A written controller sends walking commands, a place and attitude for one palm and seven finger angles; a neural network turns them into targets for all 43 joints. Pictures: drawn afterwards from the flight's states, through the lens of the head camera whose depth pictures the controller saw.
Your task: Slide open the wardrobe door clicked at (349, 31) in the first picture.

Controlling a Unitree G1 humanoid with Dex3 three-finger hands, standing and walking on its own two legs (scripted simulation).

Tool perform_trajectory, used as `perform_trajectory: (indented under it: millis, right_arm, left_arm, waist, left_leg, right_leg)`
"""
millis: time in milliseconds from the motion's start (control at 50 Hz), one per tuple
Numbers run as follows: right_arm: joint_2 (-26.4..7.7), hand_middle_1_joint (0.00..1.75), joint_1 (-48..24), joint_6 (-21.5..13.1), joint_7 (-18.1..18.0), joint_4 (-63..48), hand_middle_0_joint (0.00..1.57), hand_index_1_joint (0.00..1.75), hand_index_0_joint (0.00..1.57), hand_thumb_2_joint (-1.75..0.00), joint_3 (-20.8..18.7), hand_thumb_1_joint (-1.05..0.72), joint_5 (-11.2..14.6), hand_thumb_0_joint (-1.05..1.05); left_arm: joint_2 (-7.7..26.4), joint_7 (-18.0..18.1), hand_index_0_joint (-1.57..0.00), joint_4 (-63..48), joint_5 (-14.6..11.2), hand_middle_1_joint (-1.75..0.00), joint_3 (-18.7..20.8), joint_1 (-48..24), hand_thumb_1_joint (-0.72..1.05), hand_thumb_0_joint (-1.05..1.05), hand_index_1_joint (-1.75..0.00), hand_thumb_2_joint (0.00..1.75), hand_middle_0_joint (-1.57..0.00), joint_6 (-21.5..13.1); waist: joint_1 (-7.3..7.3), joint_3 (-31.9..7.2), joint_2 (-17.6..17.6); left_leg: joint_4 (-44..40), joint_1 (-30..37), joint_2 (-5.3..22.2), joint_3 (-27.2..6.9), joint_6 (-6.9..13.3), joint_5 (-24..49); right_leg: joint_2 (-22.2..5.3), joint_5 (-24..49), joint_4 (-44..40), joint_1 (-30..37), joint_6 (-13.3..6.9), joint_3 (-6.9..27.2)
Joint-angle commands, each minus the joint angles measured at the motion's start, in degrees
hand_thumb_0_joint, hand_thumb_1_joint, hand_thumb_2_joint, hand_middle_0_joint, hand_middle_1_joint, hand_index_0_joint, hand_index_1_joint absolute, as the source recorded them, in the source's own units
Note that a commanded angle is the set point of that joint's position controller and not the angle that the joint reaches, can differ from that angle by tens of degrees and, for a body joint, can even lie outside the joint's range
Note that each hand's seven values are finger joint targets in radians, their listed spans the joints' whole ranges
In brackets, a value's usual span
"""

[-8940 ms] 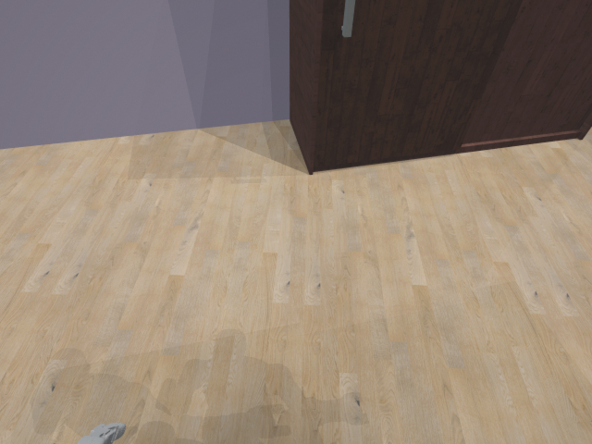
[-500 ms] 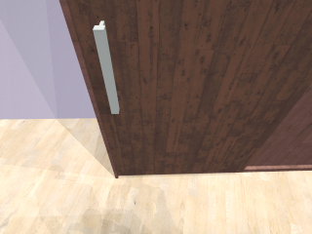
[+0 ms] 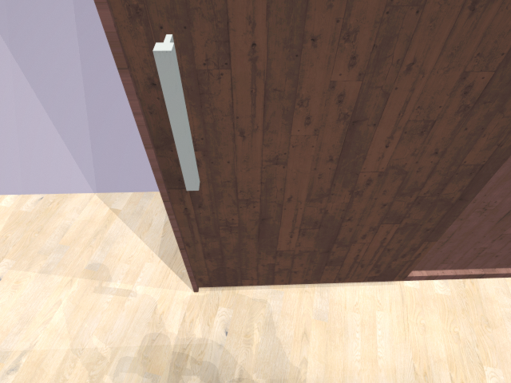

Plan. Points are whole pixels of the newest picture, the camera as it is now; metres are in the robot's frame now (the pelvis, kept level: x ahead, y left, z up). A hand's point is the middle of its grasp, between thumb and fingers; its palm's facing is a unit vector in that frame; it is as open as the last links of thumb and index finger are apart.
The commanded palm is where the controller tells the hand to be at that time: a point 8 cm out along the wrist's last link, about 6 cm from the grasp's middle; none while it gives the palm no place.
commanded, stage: come to a stop and stand still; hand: left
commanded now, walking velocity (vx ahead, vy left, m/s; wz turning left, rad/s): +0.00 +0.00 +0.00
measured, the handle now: (182, 123) +0.55 +0.18 +0.11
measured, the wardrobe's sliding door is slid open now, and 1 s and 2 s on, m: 0.00 0.00 0.00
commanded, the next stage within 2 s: look again from close up in 0.58 s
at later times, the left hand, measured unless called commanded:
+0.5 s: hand out of the picture +0.06 +0.18 -0.17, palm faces +0.02 -0.98 -0.21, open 7.3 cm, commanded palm none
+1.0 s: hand out of the picture +0.08 +0.20 -0.17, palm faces +0.00 -0.97 -0.24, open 7.3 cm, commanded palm none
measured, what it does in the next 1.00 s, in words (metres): stands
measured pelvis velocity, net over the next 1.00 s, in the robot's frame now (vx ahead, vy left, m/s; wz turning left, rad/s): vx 0.04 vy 0.01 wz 0.00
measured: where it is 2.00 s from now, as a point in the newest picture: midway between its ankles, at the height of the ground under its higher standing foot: outside the picture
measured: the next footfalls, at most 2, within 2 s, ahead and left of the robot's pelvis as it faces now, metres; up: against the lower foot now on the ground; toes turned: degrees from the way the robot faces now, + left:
none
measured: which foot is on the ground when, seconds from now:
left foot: down 0.00-1.00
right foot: down 0.00-1.00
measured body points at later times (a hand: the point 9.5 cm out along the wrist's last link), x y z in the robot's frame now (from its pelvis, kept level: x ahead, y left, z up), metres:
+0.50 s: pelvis +0.04 +0.00 +0.00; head +0.05 +0.00 +0.45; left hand +0.06 +0.23 -0.16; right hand +0.05 -0.24 -0.16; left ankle +0.01 +0.12 -0.74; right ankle +0.03 -0.12 -0.74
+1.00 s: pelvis +0.04 +0.01 -0.01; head +0.05 +0.00 +0.44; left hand +0.08 +0.25 -0.15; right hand +0.08 -0.22 -0.17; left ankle +0.01 +0.12 -0.74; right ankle +0.03 -0.12 -0.74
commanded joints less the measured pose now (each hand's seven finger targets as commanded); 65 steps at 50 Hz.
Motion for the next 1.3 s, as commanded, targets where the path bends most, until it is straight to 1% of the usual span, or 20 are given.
perform_trajectory:
  millis: [0,180,340,640,660,680,700,720,740,760,780,820,840,920,960,980,1020,1180,1220,1280]
  right_arm:
    - [-5.8,0.30,4.3,-1.1,-0.2,-1.1,0.20,0.30,0.20,-0.90,-0.8,-0.90,0.2,0.00]
    - [-7.8,0.30,2.2,-1.5,-0.3,-0.9,0.20,0.30,0.20,-0.90,-0.8,-0.90,0.3,0.00]
    - [-9.7,0.30,0.3,-1.5,-0.4,-1.1,0.20,0.30,0.20,-0.90,-1.0,-0.90,0.2,0.00]
    - [-14.1,0.30,-4.0,-1.6,-0.2,-1.8,0.20,0.30,0.20,-0.90,-1.3,-0.90,0.2,0.00]
    - [-11.7,0.30,-6.4,-1.9,0.6,-5.2,0.20,0.30,0.20,-0.90,-0.8,-0.90,0.6,0.00]
    - [-8.5,0.30,-2.1,-1.0,0.8,-6.3,0.20,0.30,0.20,-0.90,-0.2,-0.90,0.3,0.00]
    - [-9.0,0.30,-1.9,-1.1,0.8,-5.9,0.20,0.30,0.20,-0.90,-0.1,-0.90,0.1,0.00]
    - [-9.3,0.30,-0.3,-1.3,1.0,-6.2,0.20,0.30,0.20,-0.90,0.1,-0.90,0.0,0.00]
    - [-9.5,0.30,0.2,-1.9,1.0,-6.5,0.20,0.30,0.20,-0.90,0.2,-0.90,-0.4,0.00]
    - [-10.5,0.30,0.0,-2.0,0.8,-6.9,0.20,0.30,0.20,-0.90,0.3,-0.90,-0.4,0.00]
    - [-11.1,0.30,-0.7,-1.8,0.6,-7.3,0.20,0.30,0.20,-0.90,0.3,-0.90,-0.3,0.00]
    - [-11.5,0.30,-0.9,-1.6,0.3,-8.0,0.20,0.30,0.20,-0.90,0.4,-0.90,-0.2,0.00]
    - [-11.1,0.30,-0.7,-1.6,0.3,-8.0,0.20,0.30,0.20,-0.90,0.5,-0.90,-0.3,0.00]
    - [-11.5,0.30,-0.2,-1.6,0.3,-7.6,0.20,0.30,0.20,-0.90,0.7,-0.90,-0.2,0.00]
    - [-11.1,0.30,-0.1,-1.7,0.3,-7.0,0.20,0.30,0.20,-0.90,0.7,-0.90,-0.3,0.00]
    - [-11.1,0.30,-0.4,-1.6,0.3,-6.9,0.20,0.30,0.20,-0.90,0.7,-0.90,-0.2,0.00]
    - [-11.1,0.30,-0.1,-1.7,0.3,-6.5,0.20,0.30,0.20,-0.90,0.8,-0.90,-0.2,0.00]
    - [-10.4,0.30,0.7,-1.8,0.1,-4.4,0.20,0.30,0.20,-0.90,0.8,-0.90,-0.1,0.00]
    - [-10.1,0.30,0.7,-1.8,0.1,-4.0,0.20,0.30,0.20,-0.90,0.8,-0.90,0.0,0.00]
    - [-9.9,0.30,1.1,-1.8,0.0,-3.3,0.20,0.30,0.20,-0.90,0.8,-0.90,0.0,0.00]
  left_arm:
    - [5.5,0.6,-0.20,-1.3,0.1,-0.30,0.8,3.1,0.90,0.00,-0.30,0.90,-0.20,-0.9]
    - [7.6,0.6,-0.20,-1.6,0.0,-0.30,0.9,1.5,0.90,0.00,-0.30,0.90,-0.20,-1.2]
    - [9.7,0.5,-0.20,-2.0,0.0,-0.30,1.2,-0.5,0.90,0.00,-0.30,0.90,-0.20,-1.4]
    - [13.9,0.1,-0.20,-2.9,-0.1,-0.30,1.7,-5.0,0.90,0.00,-0.30,0.90,-0.20,-1.6]
    - [10.3,2.6,-0.20,-1.1,0.2,-0.30,0.7,2.3,0.90,0.00,-0.30,0.90,-0.20,-2.2]
    - [13.4,2.0,-0.20,-3.7,-0.1,-0.30,0.7,-0.7,0.90,0.00,-0.30,0.90,-0.20,-2.7]
    - [12.7,1.4,-0.20,-4.3,-0.2,-0.30,0.3,-2.7,0.90,0.00,-0.30,0.90,-0.20,-2.7]
    - [12.0,1.1,-0.20,-4.9,-0.1,-0.30,0.3,-3.1,0.90,0.00,-0.30,0.90,-0.20,-2.5]
    - [11.5,0.9,-0.20,-5.4,-0.1,-0.30,0.2,-3.2,0.90,0.00,-0.30,0.90,-0.20,-2.5]
    - [11.5,0.8,-0.20,-5.5,-0.2,-0.30,0.1,-2.7,0.90,0.00,-0.30,0.90,-0.20,-2.3]
    - [11.2,0.7,-0.20,-5.5,-0.3,-0.30,0.0,-2.5,0.90,0.00,-0.30,0.90,-0.20,-2.1]
    - [10.9,0.5,-0.20,-5.5,-0.4,-0.30,-0.3,-2.7,0.90,0.00,-0.30,0.90,-0.20,-1.7]
    - [10.8,0.4,-0.20,-5.5,-0.2,-0.30,-0.3,-3.3,0.90,0.00,-0.30,0.90,-0.20,-1.5]
    - [10.8,0.4,-0.20,-5.7,-0.3,-0.30,-0.3,-2.7,0.90,0.00,-0.30,0.90,-0.20,-1.0]
    - [10.7,0.3,-0.20,-5.7,-0.2,-0.30,-0.2,-2.4,0.90,0.00,-0.30,0.90,-0.20,-0.9]
    - [10.8,0.3,-0.20,-5.6,-0.2,-0.30,-0.2,-2.2,0.90,0.00,-0.30,0.90,-0.20,-0.8]
    - [10.7,0.2,-0.20,-5.5,-0.3,-0.30,-0.2,-2.3,0.90,0.00,-0.30,0.90,-0.20,-0.7]
    - [10.4,0.2,-0.20,-4.5,-0.3,-0.30,0.0,-1.5,0.90,0.00,-0.30,0.90,-0.20,-0.9]
    - [10.2,0.2,-0.20,-4.1,-0.3,-0.30,-0.1,-1.5,0.90,0.00,-0.30,0.90,-0.20,-0.8]
    - [10.1,0.2,-0.20,-3.7,-0.2,-0.30,-0.1,-1.2,0.90,0.00,-0.30,0.90,-0.20,-0.9]
  waist:
    - [-0.10,2.8,-0.8]
    - [0.13,1.0,-0.2]
    - [0.08,0.6,0.2]
    - [0.18,0.3,-0.6]
    - [1.59,-1.1,-0.6]
    - [-1.69,-5.0,-0.8]
    - [-1.44,-2.7,2.3]
    - [-1.82,-3.7,2.6]
    - [-1.22,-4.5,5.9]
    - [-0.84,-5.8,5.3]
    - [-0.56,-5.1,4.2]
    - [-0.52,-2.2,0.7]
    - [-0.51,0.1,0.6]
    - [-0.27,2.8,-1.3]
    - [0.01,2.5,0.1]
    - [0.05,2.7,-1.1]
    - [0.01,2.7,-0.7]
    - [0.16,0.4,0.5]
    - [0.16,1.1,0.9]
    - [0.10,0.6,0.1]
  left_leg:
    - [-6.3,-1.4,5.2,-5.4,0.9,-0.5]
    - [-5.6,1.7,5.7,-4.8,0.8,6.7]
    - [-5.2,3.5,5.9,-4.6,0.6,9.9]
    - [-6.4,5.2,6.4,-5.0,0.6,11.3]
    - [6.1,0.9,6.2,-0.6,-0.6,9.4]
    - [3.6,0.2,3.2,-2.7,-0.4,-2.5]
    - [0.7,0.6,3.2,-3.0,-0.1,-1.1]
    - [-0.1,0.8,4.6,-4.0,0.3,4.0]
    - [0.1,1.3,5.4,-4.5,0.8,12.0]
    - [0.6,2.1,6.0,-4.8,1.1,17.2]
    - [0.5,2.4,6.3,-4.7,1.3,18.0]
    - [-0.5,1.3,6.0,-5.0,1.6,14.8]
    - [-1.1,0.4,6.0,-5.1,1.7,14.5]
    - [-2.9,-0.6,5.3,-5.2,1.8,8.9]
    - [-3.3,-0.4,5.2,-5.1,1.9,9.1]
    - [-3.4,-0.1,5.1,-4.9,1.9,7.8]
    - [-4.0,0.0,5.0,-4.9,1.9,6.6]
    - [-3.8,1.4,5.0,-4.3,1.8,8.0]
    - [-4.1,1.2,5.1,-4.1,1.8,7.3]
    - [-3.7,1.8,5.1,-4.0,1.7,8.0]
  right_leg:
    - [-4.7,-1.5,-5.3,0.2,-0.7,5.7]
    - [-5.2,5.7,-4.5,3.4,-0.9,5.1]
    - [-5.4,10.0,-4.5,5.3,-1.3,5.0]
    - [-5.8,11.6,-5.7,7.4,-1.5,4.9]
    - [-9.2,30.6,-2.6,7.5,0.0,7.7]
    - [-10.9,23.3,-1.8,9.1,-2.7,9.5]
    - [-9.5,17.3,-1.5,6.1,-3.4,8.1]
    - [-7.2,11.2,-0.3,5.5,-3.3,6.0]
    - [-6.0,13.2,1.7,6.2,-3.1,4.7]
    - [-5.2,13.2,2.9,7.3,-2.8,4.0]
    - [-5.1,12.0,2.9,6.8,-2.7,3.5]
    - [-4.9,9.9,2.1,5.3,-2.4,3.7]
    - [-4.7,9.4,2.3,4.5,-2.5,3.7]
    - [-4.6,5.2,1.2,3.3,-2.0,4.2]
    - [-4.5,4.6,1.3,3.8,-1.9,4.1]
    - [-4.6,4.0,0.8,3.3,-1.9,4.4]
    - [-4.7,3.2,0.5,3.2,-1.8,4.4]
    - [-5.0,6.0,0.2,5.0,-1.9,4.8]
    - [-5.0,5.6,-0.1,4.7,-1.9,4.7]
    - [-5.1,7.3,-0.1,5.0,-2.0,4.9]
